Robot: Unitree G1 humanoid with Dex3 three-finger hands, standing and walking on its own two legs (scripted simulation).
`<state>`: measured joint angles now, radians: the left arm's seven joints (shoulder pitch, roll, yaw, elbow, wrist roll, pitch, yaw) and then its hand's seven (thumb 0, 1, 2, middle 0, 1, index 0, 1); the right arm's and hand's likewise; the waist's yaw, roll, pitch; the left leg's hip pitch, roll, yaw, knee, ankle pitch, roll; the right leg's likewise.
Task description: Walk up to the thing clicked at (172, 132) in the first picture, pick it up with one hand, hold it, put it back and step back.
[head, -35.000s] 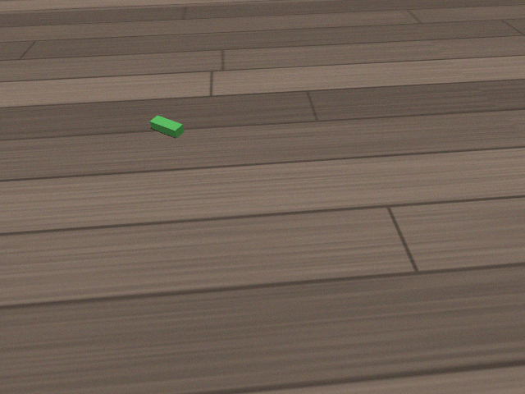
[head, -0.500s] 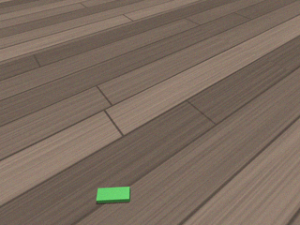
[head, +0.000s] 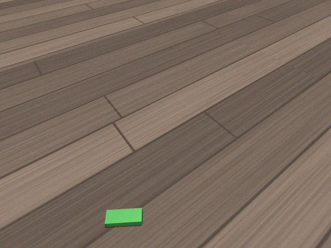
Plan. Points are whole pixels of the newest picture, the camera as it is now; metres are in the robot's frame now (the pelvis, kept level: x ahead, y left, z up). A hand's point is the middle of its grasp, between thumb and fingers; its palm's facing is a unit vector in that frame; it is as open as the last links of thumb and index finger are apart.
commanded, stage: stand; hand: left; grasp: from above
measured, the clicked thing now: (124, 217) +0.42 +0.26 -0.75
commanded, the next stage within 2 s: step back in 0.60 s
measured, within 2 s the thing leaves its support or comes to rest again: neither
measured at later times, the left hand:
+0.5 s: hand out of the picture +0.08 +0.25 -0.16, palm faces -0.01 -0.94 -0.34, open 7.4 cm
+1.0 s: hand out of the picture +0.06 +0.27 -0.17, palm faces -0.09 -0.91 -0.41, open 7.4 cm
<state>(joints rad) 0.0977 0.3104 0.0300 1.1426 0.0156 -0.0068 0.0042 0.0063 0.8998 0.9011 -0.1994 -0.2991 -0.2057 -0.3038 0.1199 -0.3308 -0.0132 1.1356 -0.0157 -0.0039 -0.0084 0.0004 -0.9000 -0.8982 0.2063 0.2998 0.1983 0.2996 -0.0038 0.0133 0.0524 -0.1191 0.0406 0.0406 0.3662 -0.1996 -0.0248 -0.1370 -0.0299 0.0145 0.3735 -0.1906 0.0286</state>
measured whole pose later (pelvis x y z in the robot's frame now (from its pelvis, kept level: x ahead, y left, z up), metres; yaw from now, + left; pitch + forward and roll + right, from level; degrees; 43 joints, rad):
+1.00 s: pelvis -0.07 +0.01 -0.03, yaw -1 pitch -1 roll +1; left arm 0.07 0.39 0.04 0.88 0.05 0.04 0.01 0.01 0.90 0.90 -0.20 -0.30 -0.21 -0.30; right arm 0.09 -0.42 -0.07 0.93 0.01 0.06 0.01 0.00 -0.90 -0.90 0.20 0.30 0.20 0.30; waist 0.00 -0.02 0.17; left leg -0.38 -0.06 -0.03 0.96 -0.52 0.02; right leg -0.44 -0.04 0.06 0.67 -0.22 0.01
